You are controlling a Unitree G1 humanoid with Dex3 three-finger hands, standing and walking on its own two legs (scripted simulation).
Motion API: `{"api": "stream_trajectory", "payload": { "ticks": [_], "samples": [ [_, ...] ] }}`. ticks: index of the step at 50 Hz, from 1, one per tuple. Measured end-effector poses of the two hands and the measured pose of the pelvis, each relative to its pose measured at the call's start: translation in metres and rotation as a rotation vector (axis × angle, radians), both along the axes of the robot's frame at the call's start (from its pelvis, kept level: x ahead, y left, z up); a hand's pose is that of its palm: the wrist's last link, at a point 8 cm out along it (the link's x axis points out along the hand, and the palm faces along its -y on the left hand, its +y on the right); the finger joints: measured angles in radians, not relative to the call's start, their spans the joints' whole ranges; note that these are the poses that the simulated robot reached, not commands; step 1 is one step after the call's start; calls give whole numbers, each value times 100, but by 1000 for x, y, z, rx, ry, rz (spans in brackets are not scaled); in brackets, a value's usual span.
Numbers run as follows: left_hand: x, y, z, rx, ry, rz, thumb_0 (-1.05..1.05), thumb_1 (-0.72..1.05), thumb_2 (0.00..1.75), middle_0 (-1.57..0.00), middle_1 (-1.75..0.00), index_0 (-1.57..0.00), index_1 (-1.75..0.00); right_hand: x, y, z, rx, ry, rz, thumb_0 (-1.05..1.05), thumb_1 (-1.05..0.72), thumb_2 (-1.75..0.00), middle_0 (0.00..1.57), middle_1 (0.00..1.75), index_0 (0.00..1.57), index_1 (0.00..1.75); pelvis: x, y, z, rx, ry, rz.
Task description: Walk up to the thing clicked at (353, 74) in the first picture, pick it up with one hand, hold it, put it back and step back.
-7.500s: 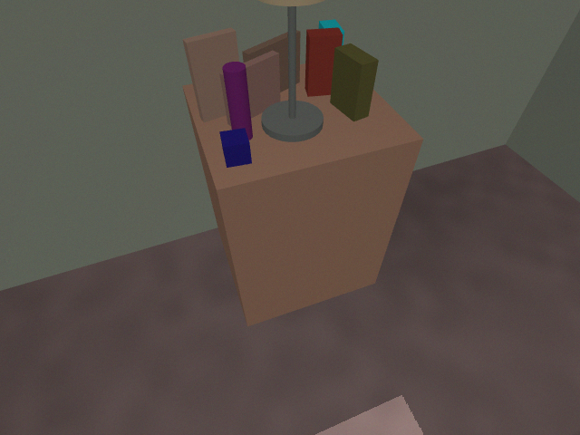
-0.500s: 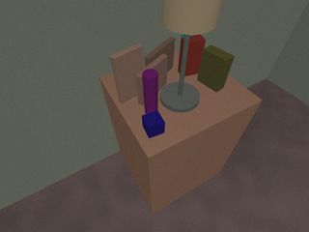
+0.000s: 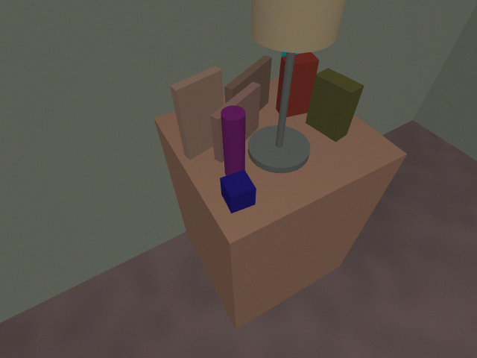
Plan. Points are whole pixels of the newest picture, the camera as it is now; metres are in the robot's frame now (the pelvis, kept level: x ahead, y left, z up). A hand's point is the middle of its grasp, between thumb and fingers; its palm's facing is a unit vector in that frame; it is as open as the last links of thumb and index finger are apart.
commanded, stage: stand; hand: right
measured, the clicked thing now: (332, 106) +0.72 -0.25 +0.00
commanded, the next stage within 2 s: walk up in 0.06 s
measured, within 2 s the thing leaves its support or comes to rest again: neither
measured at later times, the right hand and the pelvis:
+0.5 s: hand out of the picture +0.07 -0.47 -0.16, palm faces -0.15 +0.79 -0.59, open 7.4 cm; pelvis +0.01 -0.14 -0.04, yaw +10 degrees
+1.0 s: hand out of the picture +0.26 -0.56 -0.18, palm faces -0.33 +0.78 -0.53, open 7.4 cm; pelvis +0.09 -0.29 -0.05, yaw +21 degrees
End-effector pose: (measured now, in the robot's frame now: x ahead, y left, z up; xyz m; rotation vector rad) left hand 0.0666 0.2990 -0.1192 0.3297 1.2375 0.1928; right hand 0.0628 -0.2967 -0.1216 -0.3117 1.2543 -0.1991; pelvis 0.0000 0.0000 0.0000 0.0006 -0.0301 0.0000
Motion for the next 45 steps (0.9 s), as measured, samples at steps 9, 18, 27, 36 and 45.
{"api": "stream_trajectory", "payload": {
  "ticks": [9,18,27,36,45],
  "samples": [
    [13,6,-1,5,-54,26,1,91,90,-21,-30,-21,-30,-22,-31,10,-104,-4,-1,0,-90,-89,21,30,21,30,-4,-21,-8,16,16,48],
    [25,-39,-9,39,-101,21,1,91,90,-20,-30,-20,-30,-41,-148,16,-268,67,44,0,-89,-89,21,30,21,30,4,-91,-34,21,13,94],
    [-8,-128,-16,-26,-103,123,1,91,90,-20,-30,-21,-30,30,-205,15,-284,30,158,0,-90,-89,20,30,20,30,20,-145,-31,-5,1,183],
    [-17,-165,-44,-44,-76,227,1,91,90,-21,-30,-21,-30,82,-223,26,-291,-53,275,0,-90,-89,21,30,21,30,48,-190,-39,9,-6,258],
    [-17,-217,-39,10,-81,328,1,91,90,-20,-30,-21,-30,153,-281,17,-250,-84,385,0,-89,-89,21,30,21,30,79,-258,-45,-23,-4,328]
  ]
}}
